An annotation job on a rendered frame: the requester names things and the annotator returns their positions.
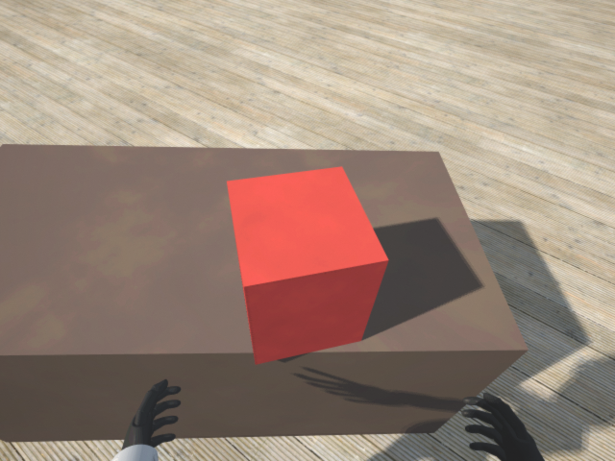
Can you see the left robot hand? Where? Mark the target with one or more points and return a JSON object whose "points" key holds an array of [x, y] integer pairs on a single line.
{"points": [[143, 424]]}

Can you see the right robot hand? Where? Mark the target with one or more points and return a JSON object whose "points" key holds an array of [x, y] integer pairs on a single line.
{"points": [[514, 442]]}

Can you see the pedestal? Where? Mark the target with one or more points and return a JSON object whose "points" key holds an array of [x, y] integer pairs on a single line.
{"points": [[119, 269]]}

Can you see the carton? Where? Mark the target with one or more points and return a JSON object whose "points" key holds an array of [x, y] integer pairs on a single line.
{"points": [[310, 262]]}

